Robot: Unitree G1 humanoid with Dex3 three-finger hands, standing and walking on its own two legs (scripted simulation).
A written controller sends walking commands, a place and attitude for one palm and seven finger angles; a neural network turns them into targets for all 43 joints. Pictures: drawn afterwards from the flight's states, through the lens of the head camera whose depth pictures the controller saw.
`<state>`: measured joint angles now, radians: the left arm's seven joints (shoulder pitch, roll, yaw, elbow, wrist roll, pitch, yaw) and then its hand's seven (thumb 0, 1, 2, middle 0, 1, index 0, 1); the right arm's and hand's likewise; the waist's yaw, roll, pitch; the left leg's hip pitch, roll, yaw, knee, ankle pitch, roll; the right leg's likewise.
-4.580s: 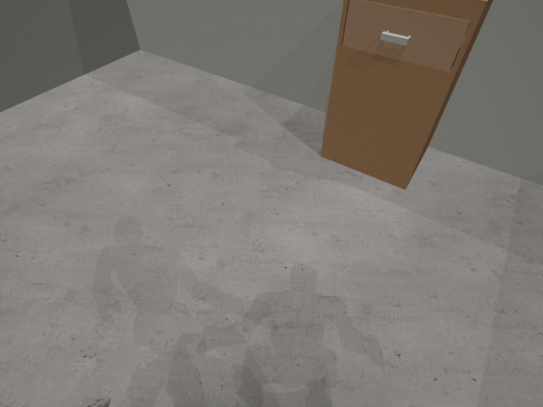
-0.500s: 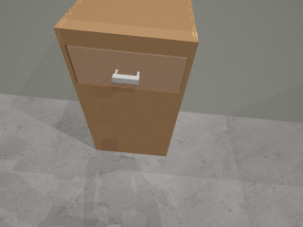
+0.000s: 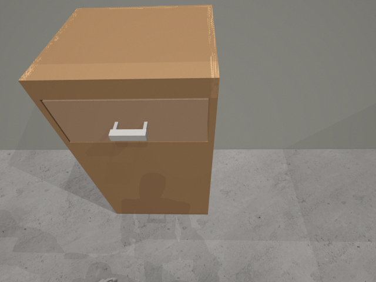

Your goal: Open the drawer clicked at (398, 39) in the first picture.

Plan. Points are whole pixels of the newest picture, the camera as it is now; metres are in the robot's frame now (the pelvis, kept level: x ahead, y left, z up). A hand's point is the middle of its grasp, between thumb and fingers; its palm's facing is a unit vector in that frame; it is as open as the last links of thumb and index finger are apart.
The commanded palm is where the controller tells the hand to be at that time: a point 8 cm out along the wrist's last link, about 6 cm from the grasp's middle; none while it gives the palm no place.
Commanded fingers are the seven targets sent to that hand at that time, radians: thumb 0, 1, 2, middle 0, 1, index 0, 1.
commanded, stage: come to a stop and stand still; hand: left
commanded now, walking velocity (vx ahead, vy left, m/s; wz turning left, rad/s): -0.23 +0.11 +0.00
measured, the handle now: (129, 129) +0.52 +0.19 -0.03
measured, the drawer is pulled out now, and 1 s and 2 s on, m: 0.00 0.00 0.00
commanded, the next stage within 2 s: look again from close up in 1.68 s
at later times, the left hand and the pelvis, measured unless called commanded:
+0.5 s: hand out of the picture -0.01 +0.23 -0.17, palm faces +0.03 -0.98 -0.21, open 7.4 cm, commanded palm none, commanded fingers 0.00 0.90 0.90 -0.20 -0.30 -0.20 -0.30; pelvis -0.03 +0.03 +0.01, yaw -2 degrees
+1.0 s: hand out of the picture -0.06 +0.11 -0.17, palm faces +0.02 -0.99 -0.14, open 7.4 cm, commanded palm none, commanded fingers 0.00 0.90 0.90 -0.20 -0.30 -0.20 -0.30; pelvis -0.05 -0.04 +0.00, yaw -1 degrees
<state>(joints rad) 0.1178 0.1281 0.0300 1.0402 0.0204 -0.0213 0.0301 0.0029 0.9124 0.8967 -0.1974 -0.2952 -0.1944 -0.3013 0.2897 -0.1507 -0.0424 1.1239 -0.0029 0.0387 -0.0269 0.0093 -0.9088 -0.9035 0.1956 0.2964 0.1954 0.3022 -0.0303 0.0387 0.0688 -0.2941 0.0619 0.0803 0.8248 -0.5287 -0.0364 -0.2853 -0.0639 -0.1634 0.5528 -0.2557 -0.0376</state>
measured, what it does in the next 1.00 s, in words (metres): steps on the spot: left foot, then right foot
